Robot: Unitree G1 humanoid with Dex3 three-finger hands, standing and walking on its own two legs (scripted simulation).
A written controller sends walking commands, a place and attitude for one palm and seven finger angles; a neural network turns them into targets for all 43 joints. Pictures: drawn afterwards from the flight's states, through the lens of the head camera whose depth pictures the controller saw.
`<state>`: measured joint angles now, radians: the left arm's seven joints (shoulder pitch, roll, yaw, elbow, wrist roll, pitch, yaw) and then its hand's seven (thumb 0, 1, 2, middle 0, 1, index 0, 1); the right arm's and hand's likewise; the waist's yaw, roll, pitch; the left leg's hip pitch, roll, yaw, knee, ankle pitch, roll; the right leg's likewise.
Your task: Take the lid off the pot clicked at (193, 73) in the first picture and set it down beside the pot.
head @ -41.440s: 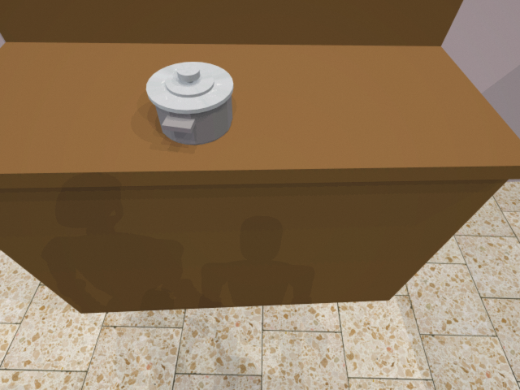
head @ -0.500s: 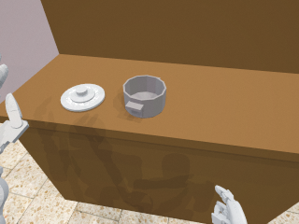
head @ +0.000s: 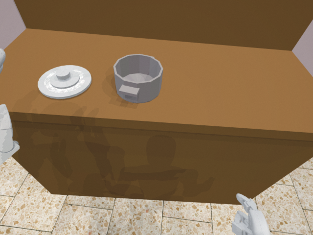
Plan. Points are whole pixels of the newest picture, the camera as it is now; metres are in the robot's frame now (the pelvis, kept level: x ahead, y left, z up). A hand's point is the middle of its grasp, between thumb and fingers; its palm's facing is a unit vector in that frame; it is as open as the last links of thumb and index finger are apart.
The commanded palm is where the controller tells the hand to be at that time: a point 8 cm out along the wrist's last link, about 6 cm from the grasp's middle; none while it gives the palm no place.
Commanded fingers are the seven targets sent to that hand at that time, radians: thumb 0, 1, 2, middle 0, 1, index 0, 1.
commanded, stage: step back with the hand held close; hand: left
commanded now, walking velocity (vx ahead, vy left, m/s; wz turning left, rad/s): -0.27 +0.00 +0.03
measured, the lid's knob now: (63, 74) +0.54 +0.33 +0.09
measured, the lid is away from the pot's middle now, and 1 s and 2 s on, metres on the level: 0.24 0.24 0.24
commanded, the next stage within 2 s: stop stepping back and stand still in 0.74 s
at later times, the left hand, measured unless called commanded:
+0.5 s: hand out of the picture +0.10 +0.23 +0.27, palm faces +0.51 -0.74 -0.43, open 7.4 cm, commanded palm +0.04 +0.28 +0.27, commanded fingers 0.00 0.90 0.90 -0.20 -0.30 -0.20 -0.30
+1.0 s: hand out of the picture -0.01 +0.21 +0.24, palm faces +0.31 -0.81 -0.50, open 7.4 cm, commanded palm -0.07 +0.27 +0.27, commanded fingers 0.00 0.90 0.90 -0.20 -0.30 -0.20 -0.30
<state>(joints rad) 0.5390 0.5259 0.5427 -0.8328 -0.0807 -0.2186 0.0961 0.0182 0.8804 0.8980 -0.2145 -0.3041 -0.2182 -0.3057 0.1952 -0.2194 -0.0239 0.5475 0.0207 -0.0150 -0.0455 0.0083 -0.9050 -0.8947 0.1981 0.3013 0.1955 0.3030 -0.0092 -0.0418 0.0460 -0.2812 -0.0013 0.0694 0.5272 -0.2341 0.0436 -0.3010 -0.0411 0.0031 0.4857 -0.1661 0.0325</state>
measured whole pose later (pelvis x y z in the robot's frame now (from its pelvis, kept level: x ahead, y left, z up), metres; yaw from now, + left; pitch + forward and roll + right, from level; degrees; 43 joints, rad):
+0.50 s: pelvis -0.08 +0.00 +0.00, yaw +2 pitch +2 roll -4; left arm 0.44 0.49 0.58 -0.80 -0.06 -0.29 0.16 0.02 0.88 0.90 -0.21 -0.30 -0.22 -0.31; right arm 0.26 -0.18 -0.03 0.59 0.01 -0.12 -0.05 0.01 -0.90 -0.89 0.20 0.30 0.20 0.30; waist -0.03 0.03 -0.02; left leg -0.48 0.04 -0.01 0.53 -0.09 0.04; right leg -0.32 0.07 -0.01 0.80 -0.44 0.00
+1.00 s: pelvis -0.21 +0.00 +0.00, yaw -2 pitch +1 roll -3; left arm 0.60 0.54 0.56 -0.90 -0.10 -0.16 0.13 0.02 0.88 0.90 -0.21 -0.30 -0.22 -0.31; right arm 0.20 -0.15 -0.02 0.54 0.01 -0.11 -0.01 0.01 -0.90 -0.89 0.20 0.30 0.20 0.30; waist -0.04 -0.05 0.02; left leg -0.44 0.03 0.04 0.40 -0.02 0.04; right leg -0.38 0.05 -0.02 0.83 -0.47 0.00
